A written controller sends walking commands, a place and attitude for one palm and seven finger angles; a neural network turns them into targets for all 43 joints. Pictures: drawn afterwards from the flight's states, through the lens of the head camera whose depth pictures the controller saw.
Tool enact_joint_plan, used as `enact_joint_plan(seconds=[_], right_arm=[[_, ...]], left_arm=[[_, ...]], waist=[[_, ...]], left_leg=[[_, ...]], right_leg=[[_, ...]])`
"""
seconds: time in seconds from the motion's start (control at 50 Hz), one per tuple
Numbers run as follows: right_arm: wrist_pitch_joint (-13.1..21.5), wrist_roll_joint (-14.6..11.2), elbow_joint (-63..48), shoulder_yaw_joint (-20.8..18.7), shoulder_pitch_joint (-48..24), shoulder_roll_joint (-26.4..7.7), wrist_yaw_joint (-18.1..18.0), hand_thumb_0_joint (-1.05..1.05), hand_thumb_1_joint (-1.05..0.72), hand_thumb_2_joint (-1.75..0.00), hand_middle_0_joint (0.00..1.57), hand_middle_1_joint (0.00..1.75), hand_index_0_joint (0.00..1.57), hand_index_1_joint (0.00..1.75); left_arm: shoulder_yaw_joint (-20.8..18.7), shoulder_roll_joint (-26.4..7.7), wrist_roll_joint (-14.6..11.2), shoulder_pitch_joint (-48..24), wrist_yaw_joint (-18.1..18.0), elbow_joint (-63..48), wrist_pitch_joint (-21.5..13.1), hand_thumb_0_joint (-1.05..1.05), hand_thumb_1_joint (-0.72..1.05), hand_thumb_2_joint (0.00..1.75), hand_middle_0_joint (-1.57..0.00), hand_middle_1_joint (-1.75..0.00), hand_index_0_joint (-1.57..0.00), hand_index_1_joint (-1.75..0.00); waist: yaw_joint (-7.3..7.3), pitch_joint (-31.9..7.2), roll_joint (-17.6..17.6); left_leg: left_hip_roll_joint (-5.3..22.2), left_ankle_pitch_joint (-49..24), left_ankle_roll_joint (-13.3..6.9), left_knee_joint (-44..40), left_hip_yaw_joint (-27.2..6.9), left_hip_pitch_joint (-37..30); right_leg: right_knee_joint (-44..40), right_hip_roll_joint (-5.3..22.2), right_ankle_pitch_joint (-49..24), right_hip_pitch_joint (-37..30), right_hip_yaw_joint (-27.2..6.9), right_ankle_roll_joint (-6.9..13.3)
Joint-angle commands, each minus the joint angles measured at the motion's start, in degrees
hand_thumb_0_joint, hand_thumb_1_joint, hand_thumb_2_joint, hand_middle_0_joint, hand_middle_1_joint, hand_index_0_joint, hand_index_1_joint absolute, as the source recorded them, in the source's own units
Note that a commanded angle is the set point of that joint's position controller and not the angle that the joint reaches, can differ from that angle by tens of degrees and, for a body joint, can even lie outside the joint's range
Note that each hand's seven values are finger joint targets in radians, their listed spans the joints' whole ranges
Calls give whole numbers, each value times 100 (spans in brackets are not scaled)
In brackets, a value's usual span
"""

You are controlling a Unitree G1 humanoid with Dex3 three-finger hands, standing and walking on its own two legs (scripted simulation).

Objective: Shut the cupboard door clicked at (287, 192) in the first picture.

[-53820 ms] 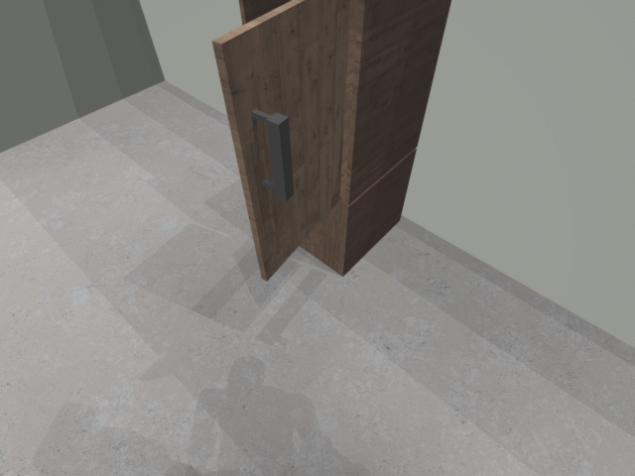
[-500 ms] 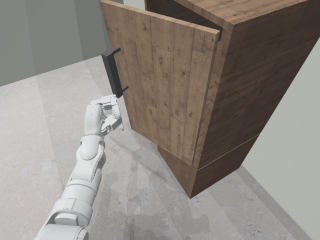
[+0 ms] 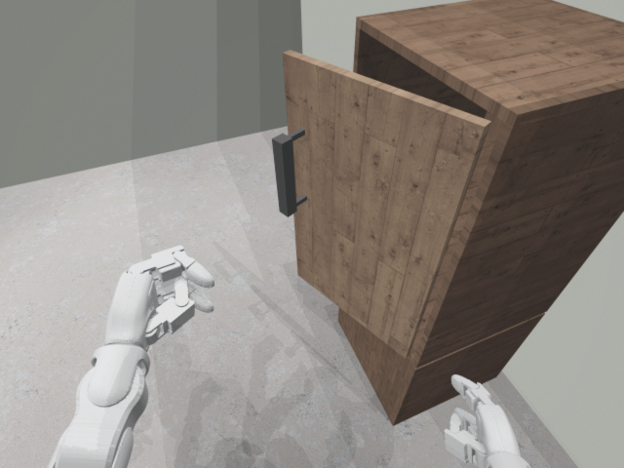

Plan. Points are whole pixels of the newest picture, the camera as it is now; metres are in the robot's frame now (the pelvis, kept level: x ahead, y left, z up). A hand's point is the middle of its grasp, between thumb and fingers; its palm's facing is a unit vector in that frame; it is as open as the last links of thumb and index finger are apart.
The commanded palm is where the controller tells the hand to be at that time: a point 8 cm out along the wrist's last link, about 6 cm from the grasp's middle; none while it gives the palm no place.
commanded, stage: draw the hand back to the body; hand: left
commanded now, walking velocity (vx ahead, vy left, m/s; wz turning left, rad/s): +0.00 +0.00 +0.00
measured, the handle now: (293, 173) +0.63 +0.10 +0.04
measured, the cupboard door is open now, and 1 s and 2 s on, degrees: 24 24 24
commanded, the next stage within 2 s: step back with the hand held close in 0.80 s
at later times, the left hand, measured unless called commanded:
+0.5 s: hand (36, 324) +0.19 +0.28 +0.17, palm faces +0.46 -0.78 -0.42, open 6.7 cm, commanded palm +0.15 +0.31 +0.18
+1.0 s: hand (71, 320) +0.21 +0.26 +0.16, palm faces +0.43 -0.80 -0.42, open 7.4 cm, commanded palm +0.15 +0.29 +0.18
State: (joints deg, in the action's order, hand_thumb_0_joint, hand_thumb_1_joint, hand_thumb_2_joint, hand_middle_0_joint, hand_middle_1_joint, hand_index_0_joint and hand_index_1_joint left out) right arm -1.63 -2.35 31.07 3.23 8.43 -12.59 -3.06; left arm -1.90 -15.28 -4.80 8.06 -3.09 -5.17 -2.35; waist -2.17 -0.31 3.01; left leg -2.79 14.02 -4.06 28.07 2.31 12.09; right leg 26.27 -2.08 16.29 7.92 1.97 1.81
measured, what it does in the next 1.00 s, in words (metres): stands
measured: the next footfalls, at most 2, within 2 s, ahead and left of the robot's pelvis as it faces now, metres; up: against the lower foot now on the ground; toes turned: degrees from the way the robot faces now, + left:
none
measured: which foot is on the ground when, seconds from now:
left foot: down 0.00-1.00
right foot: down 0.00-1.00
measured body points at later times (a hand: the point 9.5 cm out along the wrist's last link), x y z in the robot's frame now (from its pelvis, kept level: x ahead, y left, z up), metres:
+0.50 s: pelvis +0.01 +0.01 +0.00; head -0.01 -0.01 +0.45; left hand +0.16 +0.32 +0.20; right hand +0.19 -0.22 -0.09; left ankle +0.01 +0.07 -0.74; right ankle -0.02 -0.10 -0.74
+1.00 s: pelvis +0.01 -0.01 +0.00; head +0.00 -0.03 +0.45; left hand +0.18 +0.30 +0.19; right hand +0.20 -0.23 -0.09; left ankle +0.01 +0.07 -0.74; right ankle -0.02 -0.10 -0.74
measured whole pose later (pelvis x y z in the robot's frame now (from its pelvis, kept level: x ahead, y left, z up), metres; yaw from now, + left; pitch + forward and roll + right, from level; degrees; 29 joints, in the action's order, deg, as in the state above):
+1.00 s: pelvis +0.01 -0.01 +0.00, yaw +0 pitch -2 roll -1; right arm 1.7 -1.2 34.8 1.1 11.1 -13.6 -2.7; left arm -21.1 -20.6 -5.0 27.2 -5.3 -21.2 -5.5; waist -2.6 -0.8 4.5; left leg -2.0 13.7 -3.6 25.4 2.2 10.0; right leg 21.2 -3.0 14.7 4.8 1.8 2.1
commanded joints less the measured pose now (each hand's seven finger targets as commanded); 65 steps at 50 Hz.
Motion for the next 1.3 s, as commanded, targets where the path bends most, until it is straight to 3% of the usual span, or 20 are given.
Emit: enact_joint_plan(seconds=[0.0, 0.08, 0.16, 0.26, 0.28, 0.4, 0.42, 0.48, 0.54, 0.64, 0.66, 0.74, 0.86, 0.9, 0.92, 0.94, 1.0, 1.06, 1.16, 1.28], right_arm=[[309, 58, -723, -184, -547, -586, -94, 0, -90, -90, 20, 30, 20, 30], [287, 82, -708, -210, -587, -597, -45, 0, -90, -90, 20, 30, 20, 30], [223, 96, -688, -292, -583, -659, 13, 0, -90, -90, 20, 30, 20, 30], [372, 104, -687, -333, -589, -672, 18, 0, -90, -90, 20, 30, 20, 30], [423, 91, -695, -327, -575, -639, 14, 0, -90, -90, 20, 30, 20, 30], [656, 68, -593, -399, -492, -658, -12, 0, -90, -90, 20, 30, 20, 30], [667, 68, -548, -401, -487, -658, -2, 0, -90, -90, 20, 30, 20, 30], [693, 74, -496, -460, -405, -770, 14, 0, -90, -90, 20, 30, 20, 30], [701, 81, -495, -495, -385, -798, -11, 0, -90, -90, 20, 30, 20, 30], [778, 118, -530, -458, -454, -725, -48, 0, -90, -90, 20, 30, 20, 30], [797, 123, -503, -452, -469, -737, -52, 0, -90, -90, 20, 30, 20, 30], [838, 120, -480, -379, -515, -640, -51, 0, -90, -90, 20, 30, 20, 30], [742, 118, -461, -423, -487, -671, -26, 0, -90, -90, 20, 30, 20, 30], [693, 109, -508, -446, -492, -677, -30, 0, -90, -90, 20, 30, 20, 30], [607, 47, -673, -516, -524, -823, -34, 0, -90, -90, 20, 30, 20, 30], [558, 98, -547, -504, -490, -761, -70, 0, -90, -90, 20, 30, 20, 30], [437, 109, -582, -533, -487, -743, -69, 0, -90, -90, 20, 30, 20, 30], [359, 100, -639, -593, -479, -795, -107, 0, -90, -90, 20, 30, 20, 30], [134, 78, -815, -641, -465, -811, -170, 0, -90, -90, 20, 30, 20, 30], [-4, 36, -944, -657, -403, -795, -183, 0, -90, -90, 20, 30, 20, 30]], left_arm=[[-760, -918, 12, -1220, -227, -2024, -361, 0, 90, 90, -75, -90, -75, -90], [-993, -860, -13, -130, -203, -1924, -267, 0, 90, 90, -64, -78, -64, -78], [-1518, -1136, -29, 661, -170, -2012, -240, 0, 90, 90, -53, -66, -53, -66], [-2082, -1615, -7, 780, -260, -2891, -376, 0, 90, 90, -39, -51, -39, -51], [-2066, -1548, -13, 785, -280, -3107, -413, 0, 90, 90, -36, -48, -36, -48], [-2737, -1864, -50, 1571, -403, -3173, -519, 0, 90, 90, -20, -30, -20, -30], [-2449, -1549, -32, 1582, -366, -3013, -516, 0, 90, 90, -20, -30, -20, -30], [-2119, -1237, -14, 1427, -331, -2682, -452, 0, 90, 90, -20, -30, -20, -30], [-2152, -1312, 23, 1215, -360, -2631, -481, 0, 90, 90, -20, -30, -20, -30], [-2458, -1687, 14, 1199, -406, -3065, -574, 0, 90, 90, -20, -30, -20, -30], [-2572, -1828, 17, 1214, -420, -3109, -572, 0, 90, 90, -20, -30, -20, -30], [-2484, -1689, 10, 1229, -423, -3143, -555, 0, 90, 90, -20, -30, -20, -30], [-2434, -1496, -66, 1621, -328, -2521, -452, 0, 90, 90, -20, -30, -20, -30], [-2410, -1471, -77, 1572, -305, -2536, -457, 0, 90, 90, -20, -30, -20, -30], [-3023, -2179, -11, 893, -353, -3021, -717, 0, 90, 90, -20, -30, -20, -30], [-2769, -1831, -26, 1398, -337, -2637, -779, 0, 90, 90, -20, -30, -20, -30], [-2573, -1715, 37, 1619, -339, -2743, -861, 0, 90, 90, -20, -30, -20, -30], [-2702, -1882, 46, 1737, -396, -3047, -905, 0, 90, 90, -20, -30, -20, -30], [-3085, -2169, -5, 2195, -462, -3114, -868, 0, 90, 90, -20, -30, -20, -30], [-3048, -2051, -41, 2554, -474, -3028, -857, 0, 90, 90, -20, -30, -20, -30]], waist=[[97, -917, 120], [18, -515, -159], [-68, -430, -379], [-119, -667, 221], [-101, -702, 436], [-159, -417, 274], [-100, -234, 281], [6, 83, 1], [-4, -28, -174], [-141, -614, 0], [-166, -636, 55], [-142, -265, 597], [-141, -16, -138], [-127, -96, -288], [36, -132, -72], [77, -244, -270], [103, -549, -231], [110, -969, 10], [112, -1255, -192], [148, -1151, -256]], left_leg=[[461, -1128, 252, -738, -577, -1098], [500, -1206, 316, -896, -571, -954], [501, -1434, 323, -862, -492, -808], [521, -1513, 378, -851, -578, -887], [520, -1584, 404, -846, -609, -902], [530, -1262, 442, -879, -623, -682], [523, -1236, 430, -881, -601, -684], [568, -983, 402, -958, -637, -667], [538, -656, 345, -996, -645, -659], [433, -941, 268, -856, -510, -766], [433, -974, 274, -841, -507, -732], [397, -1110, 309, -814, -440, -675], [414, -1137, 245, -793, -338, -597], [412, -1158, 208, -765, -302, -634], [530, -707, 49, -421, -454, -362], [511, -728, 44, -254, -518, -391], [534, -1002, 80, -81, -455, -389], [625, -1695, 105, -73, -447, -479], [753, -2818, 112, 17, -473, -399], [887, -2444, 116, -132, -581, 51]], right_leg=[[-583, 138, -1129, 60, -160, 11], [-703, 142, -1123, -53, -126, 2], [-773, 147, -1314, -220, -135, -15], [-745, 154, -1229, -313, -137, -22], [-705, 169, -1225, -334, -131, -10], [-732, 141, -1035, -237, -88, -5], [-745, 144, -996, -92, -94, -12], [-791, 166, -844, 162, -100, -53], [-777, 169, -712, 151, -114, -62], [-762, 202, -906, -228, -178, -40], [-797, 197, -936, -296, -206, -27], [-827, 203, -1059, -165, -209, 4], [-943, 213, -1097, -73, -233, -36], [-911, 233, -1151, -60, -252, -65], [-1111, 592, -1360, 302, -878, -105], [-1078, 766, -1537, 359, -947, -56], [-830, 939, -2152, 344, -951, -73], [-437, 901, -2748, 165, -807, -114], [74, 745, -3561, 22, -661, -204], [232, 666, -2903, 81, -735, -169]])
